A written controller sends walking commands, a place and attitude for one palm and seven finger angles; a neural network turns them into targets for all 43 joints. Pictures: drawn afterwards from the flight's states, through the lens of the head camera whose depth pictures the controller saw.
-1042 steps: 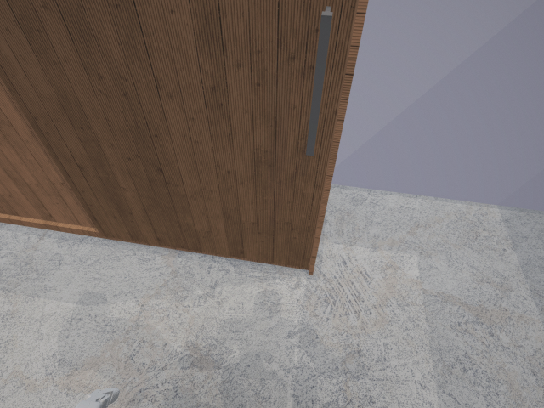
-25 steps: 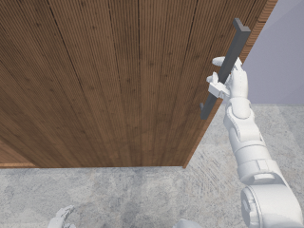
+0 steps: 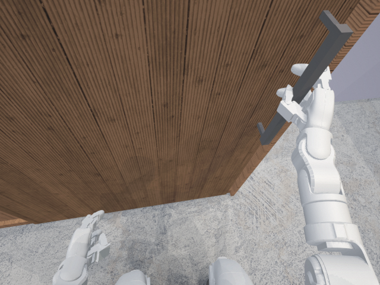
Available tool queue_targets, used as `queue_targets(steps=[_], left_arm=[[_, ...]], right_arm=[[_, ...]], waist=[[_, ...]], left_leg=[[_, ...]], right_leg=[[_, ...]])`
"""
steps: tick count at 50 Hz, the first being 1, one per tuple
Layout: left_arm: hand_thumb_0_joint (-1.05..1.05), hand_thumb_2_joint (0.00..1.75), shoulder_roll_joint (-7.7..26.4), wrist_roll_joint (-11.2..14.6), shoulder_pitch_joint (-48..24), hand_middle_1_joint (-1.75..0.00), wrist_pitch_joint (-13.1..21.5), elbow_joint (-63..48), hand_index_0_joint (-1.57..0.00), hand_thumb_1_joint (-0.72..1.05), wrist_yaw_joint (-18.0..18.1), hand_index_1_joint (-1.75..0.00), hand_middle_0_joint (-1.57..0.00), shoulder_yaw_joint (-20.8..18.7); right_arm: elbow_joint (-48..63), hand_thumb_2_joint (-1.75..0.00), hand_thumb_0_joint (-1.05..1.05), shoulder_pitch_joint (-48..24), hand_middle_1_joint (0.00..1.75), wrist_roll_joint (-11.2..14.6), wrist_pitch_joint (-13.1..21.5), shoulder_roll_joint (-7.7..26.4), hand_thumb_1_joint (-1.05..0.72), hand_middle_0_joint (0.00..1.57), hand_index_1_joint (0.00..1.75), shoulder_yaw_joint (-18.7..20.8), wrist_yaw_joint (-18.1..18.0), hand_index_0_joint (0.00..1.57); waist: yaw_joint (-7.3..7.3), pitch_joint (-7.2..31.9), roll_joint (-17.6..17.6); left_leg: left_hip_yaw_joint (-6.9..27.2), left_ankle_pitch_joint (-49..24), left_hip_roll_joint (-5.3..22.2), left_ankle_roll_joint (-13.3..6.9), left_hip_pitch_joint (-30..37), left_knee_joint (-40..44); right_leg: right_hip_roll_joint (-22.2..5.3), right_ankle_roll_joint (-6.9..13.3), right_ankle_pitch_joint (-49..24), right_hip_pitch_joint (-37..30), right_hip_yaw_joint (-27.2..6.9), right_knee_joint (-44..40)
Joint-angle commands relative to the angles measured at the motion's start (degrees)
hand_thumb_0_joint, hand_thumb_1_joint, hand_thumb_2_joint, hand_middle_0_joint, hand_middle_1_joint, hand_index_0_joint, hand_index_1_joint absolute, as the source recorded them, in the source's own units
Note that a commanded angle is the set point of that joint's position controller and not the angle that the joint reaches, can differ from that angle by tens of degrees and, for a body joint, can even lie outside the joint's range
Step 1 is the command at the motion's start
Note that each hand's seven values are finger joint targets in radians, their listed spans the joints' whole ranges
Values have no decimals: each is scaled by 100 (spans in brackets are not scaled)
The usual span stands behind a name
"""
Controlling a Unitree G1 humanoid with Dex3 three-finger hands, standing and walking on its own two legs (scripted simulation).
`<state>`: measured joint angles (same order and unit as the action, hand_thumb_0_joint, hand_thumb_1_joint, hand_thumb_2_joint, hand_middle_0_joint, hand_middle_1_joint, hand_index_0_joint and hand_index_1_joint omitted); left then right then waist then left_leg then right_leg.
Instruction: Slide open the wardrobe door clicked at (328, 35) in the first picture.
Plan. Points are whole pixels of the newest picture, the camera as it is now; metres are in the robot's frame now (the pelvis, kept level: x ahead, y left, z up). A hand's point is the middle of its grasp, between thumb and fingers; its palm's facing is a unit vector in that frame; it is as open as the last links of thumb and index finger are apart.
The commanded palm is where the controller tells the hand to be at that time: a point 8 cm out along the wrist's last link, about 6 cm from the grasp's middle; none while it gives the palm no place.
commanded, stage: step sideways, sliding the door along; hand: right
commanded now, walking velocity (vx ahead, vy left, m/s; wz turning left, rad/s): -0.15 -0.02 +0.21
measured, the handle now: (288, 94) +0.47 -0.21 +0.10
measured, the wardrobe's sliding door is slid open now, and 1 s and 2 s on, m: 0.03 0.30 0.55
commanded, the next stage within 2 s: none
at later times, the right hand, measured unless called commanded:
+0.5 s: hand (219, 110) +0.40 -0.05 +0.13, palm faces +0.26 +0.96 -0.07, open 6.2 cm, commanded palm +0.36 -0.03 +0.13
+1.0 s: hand (148, 121) +0.37 +0.07 +0.13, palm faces +0.08 +0.99 -0.13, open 6.2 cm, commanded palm +0.34 +0.09 +0.13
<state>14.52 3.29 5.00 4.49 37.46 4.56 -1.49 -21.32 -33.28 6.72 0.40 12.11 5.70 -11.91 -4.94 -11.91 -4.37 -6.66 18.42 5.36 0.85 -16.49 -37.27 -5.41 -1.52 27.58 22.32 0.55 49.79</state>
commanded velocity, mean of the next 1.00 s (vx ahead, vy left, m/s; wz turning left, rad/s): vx -0.28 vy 0.25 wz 0.15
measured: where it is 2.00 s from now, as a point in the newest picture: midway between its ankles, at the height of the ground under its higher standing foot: outside the picture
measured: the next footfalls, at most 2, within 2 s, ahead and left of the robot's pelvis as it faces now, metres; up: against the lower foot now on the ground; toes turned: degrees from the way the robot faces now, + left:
right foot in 0.04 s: +0.05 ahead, -0.13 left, +0.00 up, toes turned -8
left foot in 0.34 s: +0.13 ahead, +0.17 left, +0.00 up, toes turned +5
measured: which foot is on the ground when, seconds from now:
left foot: down 0.00-0.06, up 0.08-0.32, down 0.34-0.64, up 0.66-0.96, down 0.98-1.00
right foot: up 0.00-0.02, down 0.04-0.36, up 0.38-0.60, down 0.62-1.00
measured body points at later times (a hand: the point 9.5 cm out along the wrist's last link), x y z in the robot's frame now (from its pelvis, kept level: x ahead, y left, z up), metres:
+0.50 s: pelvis +0.05 +0.09 +0.01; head +0.14 +0.12 +0.45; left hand +0.30 +0.28 -0.09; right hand +0.38 -0.10 +0.13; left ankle +0.09 +0.17 -0.73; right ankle +0.01 -0.06 -0.67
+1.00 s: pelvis -0.01 +0.18 +0.00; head +0.05 +0.20 +0.44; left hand +0.18 +0.37 -0.10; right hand +0.36 +0.02 +0.14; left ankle +0.00 +0.31 -0.73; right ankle +0.05 -0.05 -0.73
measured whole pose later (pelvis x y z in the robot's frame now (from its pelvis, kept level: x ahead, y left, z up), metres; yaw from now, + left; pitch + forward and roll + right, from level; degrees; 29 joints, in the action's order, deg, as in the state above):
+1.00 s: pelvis -0.01 +0.18 +0.00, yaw +10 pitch -3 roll +1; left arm 6.9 1.9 5.9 3.2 31.7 0.0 2.8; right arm -1.6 -15.8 3.5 -0.7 10.6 1.8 -10.4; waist -5.9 -10.8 -3.7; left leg -1.9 13.8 0.0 0.6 -14.2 -31.5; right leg -17.5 -9.1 12.6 13.3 6.9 31.2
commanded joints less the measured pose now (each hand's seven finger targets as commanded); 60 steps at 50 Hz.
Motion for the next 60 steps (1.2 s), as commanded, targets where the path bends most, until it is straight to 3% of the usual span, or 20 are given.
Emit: queue_targets(steps=[1, 2, 3, 5, 15, 16, 18, 20, 23, 29, 31, 32, 33, 39, 47, 49, 51, 53, 58, 60], left_arm=[[0, 90, 248, -7, -247, -30, 400, -869, -20, 90, 123, -30, -20, -141], [0, 90, 498, 4, -232, -30, 395, -1028, -20, 90, 14, -30, -20, -264], [0, 90, 537, 66, -237, -30, 351, -1146, -20, 90, -165, -30, -20, -248], [0, 90, 419, 9, -193, -30, 368, -1109, -20, 90, -263, -30, -20, -223], [0, 90, 299, -51, -411, -30, 386, -1457, -20, 90, -379, -30, -20, -44], [0, 90, 248, -24, -455, -30, 380, -1506, -20, 90, -371, -30, -20, -12], [0, 90, 71, -40, -539, -30, 373, -1496, -20, 90, -201, -30, -20, 38], [0, 90, 40, -112, -289, -30, 399, -1409, -20, 90, -174, -30, -20, 32], [0, 90, -68, -83, -515, -30, 401, -1230, -20, 90, -249, -30, -20, 171], [0, 90, 40, -93, -647, -30, -46, -1411, -20, 90, -272, -30, -20, 5], [0, 90, 398, -117, -617, -30, -43, -1551, -20, 90, -337, -30, -20, -181], [0, 90, 382, -168, -517, -30, -48, -1641, -20, 90, -448, -30, -20, -204], [0, 90, 530, -188, -536, -30, -68, -1675, -20, 90, -497, -30, -20, -242], [0, 90, 376, -261, -556, -30, -47, -1542, -20, 90, -496, -30, -20, -174], [0, 90, 256, -127, -447, -30, 185, -1418, -20, 90, -362, -30, -20, -48], [0, 90, 93, -4, -414, -30, 261, -1413, -20, 90, -348, -30, -20, 34], [0, 90, -156, -127, -731, -30, 348, -1381, -20, 90, -200, -30, -20, 204], [0, 90, 45, -136, -471, -30, 397, -1204, -20, 90, -115, -30, -20, -9], [0, 90, 146, -118, -402, -30, 180, -954, -20, 90, -37, -30, -20, -51], [0, 90, 497, -139, -259, -30, 58, -1112, -20, 90, -55, -30, -20, -290]], right_arm=[[3240, -90, 0, -2269, 140, -202, 962, -903, -90, 45, 140, -1896, 562, 45], [3607, -90, 0, -2197, 140, -143, 968, -1127, -90, 45, 140, -2107, 614, 45], [3568, -90, 0, -2166, 140, -160, 989, -1283, -90, 45, 140, -2302, 676, 45], [3478, -90, 0, -1944, 140, -228, 903, -1593, -90, 45, 140, -2485, 791, 45], [4401, -90, 0, -611, 140, -305, 713, -638, -90, 45, 140, -1800, 663, 45], [4582, -90, 0, -486, 140, -322, 721, -555, -90, 45, 140, -1755, 658, 45], [4622, -90, 0, -83, 140, -382, 734, -104, -90, 45, 140, -1500, 569, 45], [4468, -90, 0, 821, 140, -341, 715, -241, -90, 45, 140, -1511, 523, 45], [5482, -90, 0, 26, 140, -314, 1060, -471, -90, 45, 140, -1747, 456, 45], [5575, -90, 0, 218, 140, -398, 1431, -763, -90, 45, 140, -2288, 509, 45], [5502, -90, 0, 365, 140, -401, 1390, -1012, -90, 45, 140, -2528, 641, 45], [5260, -90, 0, 504, 140, -480, 1359, -1216, -90, 45, 140, -2614, 708, 45], [4780, -90, 0, 687, 140, -616, 1288, -1021, -90, 45, 140, -2361, 671, 45], [4472, -90, 0, 48, 140, -634, 845, -920, -90, 45, 140, -2008, 663, 45], [4212, -90, 0, -237, 140, -488, 783, -521, -90, 45, 140, -1576, 644, 45], [4328, -90, 0, -465, 140, -493, 792, -429, -90, 45, 140, -1680, 620, 45], [4215, -90, 0, -404, 140, -507, 829, -50, -90, 45, 140, -1541, 537, 45], [4068, -90, 0, -278, 140, -444, 792, -316, -90, 45, 140, -1669, 556, 45], [4141, -90, 0, -1220, 140, -371, 1149, -113, -90, 45, 140, -1308, 410, 45], [4026, -90, 0, -1265, 140, -282, 1108, -441, -90, 45, 140, -1617, 581, 45]], waist=[[593, 3715, 790], [543, 3953, -316], [455, 4085, -793], [549, 3584, -537], [455, 2974, -783], [416, 3057, -287], [384, 3269, 1627], [195, 3134, 2182], [352, 3339, 1187], [485, 3795, 1016], [511, 3871, -128], [504, 3793, -802], [415, 3459, -740], [425, 2745, -868], [555, 2928, -951], [522, 3103, 56], [275, 3164, 1576], [207, 3510, 2203], [523, 3557, 1105], [549, 3903, 20]], left_leg=[[528, -5009, 357, -66, 1195, -872], [448, -1506, -201, 197, -692, -1475], [860, 1364, -253, 56, -1193, -2127], [856, 1430, -350, 46, -1443, -2161], [381, -1133, -511, -27, -25, 550], [424, -2419, -423, -41, 556, 977], [2015, -7919, 1015, -729, 1970, 760], [2598, -8557, 1350, -769, 2141, 736], [2720, -7787, 1370, -1222, 2755, 612], [1727, -5860, 698, -775, 1904, 384], [1040, -1977, -179, -110, -95, -407], [1144, 946, -444, -20, -871, -1319], [1292, 1530, -536, -56, -1319, -2122], [826, 659, -471, 67, -1265, -1675], [292, -720, -644, 87, 247, 985], [572, -3293, -195, -23, 959, 1921], [1871, -6637, 1177, -692, 1570, 1288], [2141, -6601, 1165, -976, 1991, 965], [1269, -5990, 684, -801, 2385, 236], [803, -2687, -47, -144, 38, -368]], right_leg=[[-409, 252, -4862, -2281, 274, -2431], [-1447, 815, -8048, -4065, -816, -1781], [-1996, 1148, -8904, -4357, -1069, -1761], [-1800, 1042, -7826, -4083, -359, -1892], [-1613, 403, -6919, -3492, 603, -1171], [-1375, 285, -6094, -3060, 686, -663], [12, -148, -417, -760, 703, 682], [367, -125, 1330, 89, -155, 1437], [173, -142, 940, 458, -355, 569], [-189, -130, -2359, -1734, 246, -2091], [-1894, 710, -7012, -3457, -1114, -2223], [-2513, 1220, -8350, -3754, -1360, -2218], [-2550, 1381, -8190, -3803, -1255, -2170], [-1977, 777, -6802, -3235, 71, -2311], [-1564, 316, -5382, -2911, 520, -1904], [-836, 141, -3599, -2310, 728, -1129], [133, 386, 686, -354, 558, 306], [284, -61, 965, -50, -70, 1140], [-69, -155, -1538, -928, 341, -2203], [-1606, 490, -6404, -3382, -943, -2263]])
